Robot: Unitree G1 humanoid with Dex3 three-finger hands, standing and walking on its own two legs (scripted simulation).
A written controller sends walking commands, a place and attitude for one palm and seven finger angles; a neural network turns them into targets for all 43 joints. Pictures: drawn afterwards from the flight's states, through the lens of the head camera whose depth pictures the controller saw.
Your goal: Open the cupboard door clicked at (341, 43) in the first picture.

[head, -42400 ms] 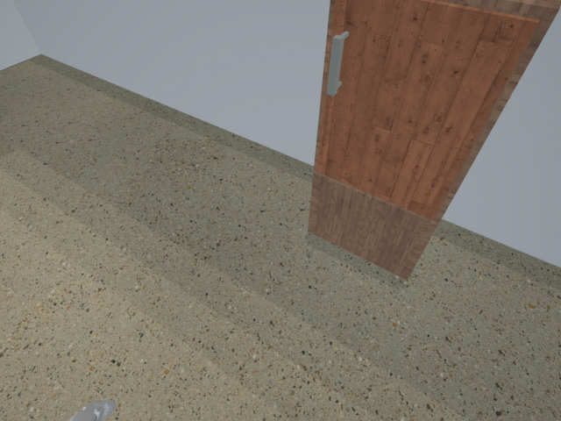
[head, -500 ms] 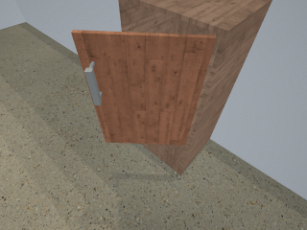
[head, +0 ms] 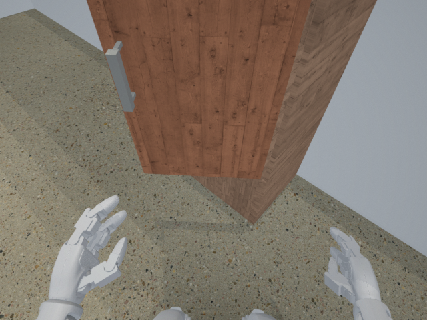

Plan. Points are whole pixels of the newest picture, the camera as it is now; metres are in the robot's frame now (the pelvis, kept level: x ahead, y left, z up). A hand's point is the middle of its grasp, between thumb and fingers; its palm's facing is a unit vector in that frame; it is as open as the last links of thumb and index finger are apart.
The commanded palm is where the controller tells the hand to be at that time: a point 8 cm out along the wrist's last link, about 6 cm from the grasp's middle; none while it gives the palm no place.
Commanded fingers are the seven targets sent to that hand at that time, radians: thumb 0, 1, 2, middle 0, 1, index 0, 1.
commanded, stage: raise the hand with hooked fingers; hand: left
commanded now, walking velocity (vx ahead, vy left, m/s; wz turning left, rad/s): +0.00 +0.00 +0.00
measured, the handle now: (124, 77) +0.59 +0.25 +0.12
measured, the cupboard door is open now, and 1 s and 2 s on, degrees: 39 39 39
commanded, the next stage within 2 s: move the hooked fingers beside the handle in 1.74 s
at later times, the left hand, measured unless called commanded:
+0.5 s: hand (82, 231) +0.24 +0.23 +0.07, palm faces +0.06 -1.00 -0.06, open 11.3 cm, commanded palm +0.21 +0.28 +0.08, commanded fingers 0.00 -0.13 0.46 -0.27 -0.96 -0.27 -0.96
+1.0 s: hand (44, 195) +0.27 +0.29 +0.12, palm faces +0.07 -1.00 -0.04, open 13.8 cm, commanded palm +0.25 +0.33 +0.12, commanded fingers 0.00 -0.50 0.30 -0.30 -1.20 -0.30 -1.20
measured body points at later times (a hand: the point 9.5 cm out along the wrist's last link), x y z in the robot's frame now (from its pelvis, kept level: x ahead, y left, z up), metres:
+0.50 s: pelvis +0.01 +0.00 +0.02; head +0.06 -0.01 +0.46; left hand +0.23 +0.29 +0.08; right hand +0.15 -0.24 -0.08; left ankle +0.01 +0.11 -0.67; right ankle +0.02 -0.10 -0.67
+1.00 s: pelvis +0.01 +0.03 +0.04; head +0.04 +0.03 +0.49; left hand +0.27 +0.34 +0.12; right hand +0.20 -0.20 -0.03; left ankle +0.01 +0.11 -0.67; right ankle +0.02 -0.10 -0.67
